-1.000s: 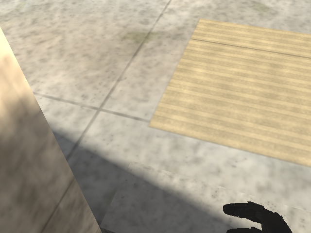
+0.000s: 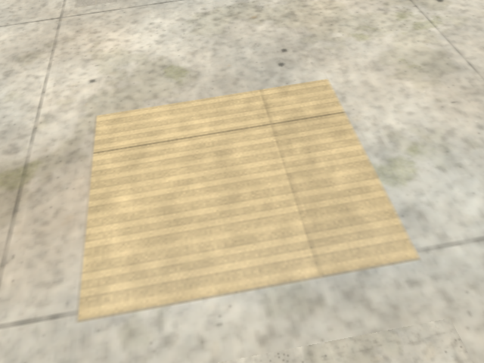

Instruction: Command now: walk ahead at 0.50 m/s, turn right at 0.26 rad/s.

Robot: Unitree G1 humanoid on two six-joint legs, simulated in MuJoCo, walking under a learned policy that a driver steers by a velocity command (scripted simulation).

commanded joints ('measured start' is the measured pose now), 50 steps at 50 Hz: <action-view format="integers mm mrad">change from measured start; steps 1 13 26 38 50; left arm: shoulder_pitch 364 10 -371 -732 -249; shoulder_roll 287 120 36 56 -21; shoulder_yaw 36 -83 -60 -38 -31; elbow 128 -32 -230 -460 -313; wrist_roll -17 115 31 1 4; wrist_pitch -7 -30 29 21 -15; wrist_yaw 23 55 49 25 78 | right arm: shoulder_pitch -198 -331 345 512 188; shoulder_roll -35 -88 8 -141 -10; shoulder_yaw -3 58 31 -63 -46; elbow -86 -353 159 183 44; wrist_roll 1 62 38 98 32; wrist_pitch -9 68 -31 -98 -56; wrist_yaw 74 12 37 19 28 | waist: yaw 111 -239 -115 -192 -87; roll -401 -5 90 95 -46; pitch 42 -1 -13 -6 -39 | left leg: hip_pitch -736 -656 -192 155 -396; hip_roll -194 -143 -228 -181 -161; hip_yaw -313 -256 -987 -679 -422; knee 844 588 -569 -726 190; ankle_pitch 156 390 -66 1096 452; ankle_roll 83 178 212 71 -40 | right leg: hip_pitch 325 -36 -597 -94 435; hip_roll -203 -134 73 79 -252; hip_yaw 638 -84 170 -194 -14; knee -425 -886 822 -318 -760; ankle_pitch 731 363 628 697 1026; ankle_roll -338 -170 -240 33 -315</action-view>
